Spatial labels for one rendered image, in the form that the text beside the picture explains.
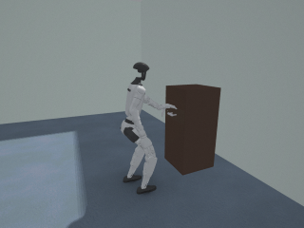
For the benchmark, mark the robot right forearm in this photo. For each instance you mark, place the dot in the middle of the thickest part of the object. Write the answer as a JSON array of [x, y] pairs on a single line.
[[137, 122]]

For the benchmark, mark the left robot upper arm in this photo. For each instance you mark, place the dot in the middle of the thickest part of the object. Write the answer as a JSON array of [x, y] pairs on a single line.
[[146, 99]]

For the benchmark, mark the right robot hand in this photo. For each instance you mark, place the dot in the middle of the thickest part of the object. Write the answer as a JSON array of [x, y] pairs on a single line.
[[145, 142]]

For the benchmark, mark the drawer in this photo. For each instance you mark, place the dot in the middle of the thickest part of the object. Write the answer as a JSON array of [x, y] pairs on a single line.
[[179, 117]]

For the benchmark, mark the right robot upper arm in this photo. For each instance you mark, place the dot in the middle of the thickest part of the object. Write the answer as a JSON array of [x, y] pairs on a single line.
[[139, 92]]

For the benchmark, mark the robot left foot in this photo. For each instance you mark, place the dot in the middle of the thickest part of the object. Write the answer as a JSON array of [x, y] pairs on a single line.
[[133, 178]]

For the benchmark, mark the left robot hand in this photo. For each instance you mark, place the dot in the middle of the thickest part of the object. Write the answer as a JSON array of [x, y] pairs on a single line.
[[166, 106]]

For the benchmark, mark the robot left shin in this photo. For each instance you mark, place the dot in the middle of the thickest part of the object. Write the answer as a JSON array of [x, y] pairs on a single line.
[[135, 162]]

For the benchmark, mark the robot left forearm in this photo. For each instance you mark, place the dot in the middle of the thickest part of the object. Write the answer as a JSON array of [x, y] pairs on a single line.
[[155, 105]]

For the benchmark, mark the cabinet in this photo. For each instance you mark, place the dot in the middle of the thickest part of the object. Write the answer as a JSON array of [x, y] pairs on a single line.
[[191, 146]]

